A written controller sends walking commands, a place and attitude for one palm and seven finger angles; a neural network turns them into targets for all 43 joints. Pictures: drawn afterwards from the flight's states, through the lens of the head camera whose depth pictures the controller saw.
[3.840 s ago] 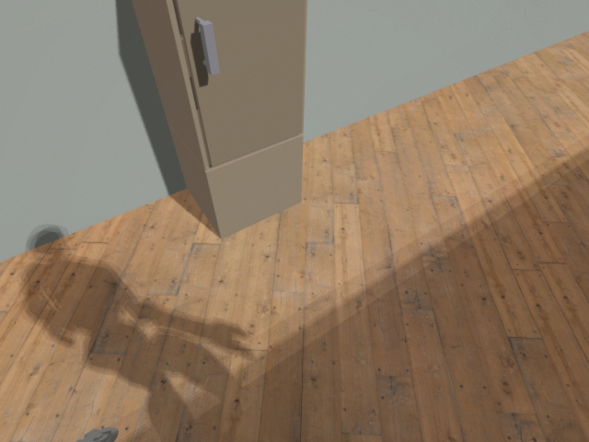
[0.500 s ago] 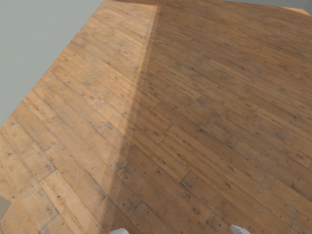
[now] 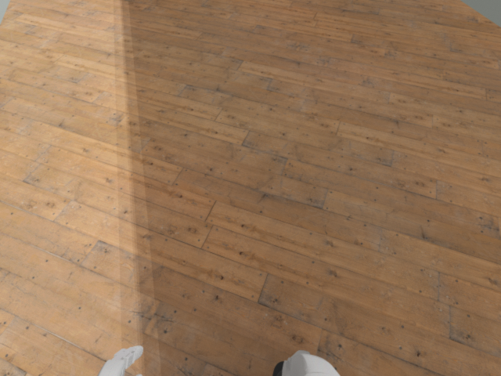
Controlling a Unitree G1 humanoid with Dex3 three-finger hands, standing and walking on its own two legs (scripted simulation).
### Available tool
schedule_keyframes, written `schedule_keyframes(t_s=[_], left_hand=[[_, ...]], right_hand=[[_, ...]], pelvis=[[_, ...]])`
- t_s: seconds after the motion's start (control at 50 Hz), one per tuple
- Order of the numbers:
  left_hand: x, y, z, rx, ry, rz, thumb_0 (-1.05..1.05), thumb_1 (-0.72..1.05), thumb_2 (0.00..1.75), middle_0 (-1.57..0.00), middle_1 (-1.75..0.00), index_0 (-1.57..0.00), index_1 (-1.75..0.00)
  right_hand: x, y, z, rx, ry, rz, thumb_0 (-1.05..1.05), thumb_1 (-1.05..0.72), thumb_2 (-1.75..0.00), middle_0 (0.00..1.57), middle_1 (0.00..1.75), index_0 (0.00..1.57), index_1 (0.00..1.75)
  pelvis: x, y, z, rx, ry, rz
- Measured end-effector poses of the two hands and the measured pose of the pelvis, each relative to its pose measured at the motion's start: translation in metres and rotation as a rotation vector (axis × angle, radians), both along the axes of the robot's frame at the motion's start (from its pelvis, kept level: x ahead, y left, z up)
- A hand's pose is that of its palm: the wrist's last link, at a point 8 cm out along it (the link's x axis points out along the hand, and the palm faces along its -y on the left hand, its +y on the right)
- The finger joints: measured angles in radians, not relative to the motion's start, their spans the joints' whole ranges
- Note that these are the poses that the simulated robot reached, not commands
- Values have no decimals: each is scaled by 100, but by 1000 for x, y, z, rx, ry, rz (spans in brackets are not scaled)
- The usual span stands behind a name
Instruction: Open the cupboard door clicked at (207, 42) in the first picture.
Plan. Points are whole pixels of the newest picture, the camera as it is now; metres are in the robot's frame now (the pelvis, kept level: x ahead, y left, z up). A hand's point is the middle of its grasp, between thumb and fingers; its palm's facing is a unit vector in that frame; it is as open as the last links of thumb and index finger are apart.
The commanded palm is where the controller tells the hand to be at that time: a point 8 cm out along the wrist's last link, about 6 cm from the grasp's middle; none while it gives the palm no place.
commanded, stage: turn to face it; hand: left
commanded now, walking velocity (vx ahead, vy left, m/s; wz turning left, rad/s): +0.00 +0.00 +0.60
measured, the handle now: out of the picture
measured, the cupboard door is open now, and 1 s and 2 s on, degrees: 0 0 0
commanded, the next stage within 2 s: none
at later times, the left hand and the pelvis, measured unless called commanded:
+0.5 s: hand out of the picture +0.09 +0.24 -0.16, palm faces +0.23 -0.96 -0.18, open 7.4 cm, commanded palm none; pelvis +0.05 +0.04 +0.02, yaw +11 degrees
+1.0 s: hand out of the picture +0.04 +0.18 -0.11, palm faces +0.48 -0.83 -0.29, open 7.4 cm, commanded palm none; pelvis +0.05 -0.04 +0.03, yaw +30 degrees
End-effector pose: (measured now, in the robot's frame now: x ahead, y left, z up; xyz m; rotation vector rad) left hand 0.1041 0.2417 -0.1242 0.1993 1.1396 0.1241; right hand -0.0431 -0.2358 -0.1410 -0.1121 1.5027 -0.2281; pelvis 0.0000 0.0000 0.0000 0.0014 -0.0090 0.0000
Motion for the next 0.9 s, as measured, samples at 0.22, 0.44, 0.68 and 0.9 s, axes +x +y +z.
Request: schedule_keyframes(t_s=[0.22, 0.44, 0.68, 0.9], left_hand=[[46, -16, 22, -9, -51, 0, 0, 91, 90, -20, -30, -20, -30], [-4, 26, -9, -72, 24, 211, 0, 91, 90, -20, -30, -20, -30], [-67, 56, 19, 27, 123, 369, 1, 91, 90, -20, -30, -20, -30], [-71, 1, 37, 90, -20, 460, 0, 91, 90, -20, -30, -20, -30]], right_hand=[[97, 16, 14, 33, -163, 57, 0, -91, -90, 20, 30, 20, 30], [152, 40, 27, -27, -199, 229, 1, -92, -90, 20, 30, 20, 30], [192, 35, 42, -17, -209, 352, 0, -90, -90, 20, 30, 20, 30], [251, -11, 19, 23, -247, 488, 0, -90, -90, 20, 30, 20, 30]], pelvis=[[36, 2, 20, -15, -9, 47], [48, 33, 11, -28, -2, 175], [49, 24, 30, -32, 20, 284], [47, -29, 19, 0, 11, 447]])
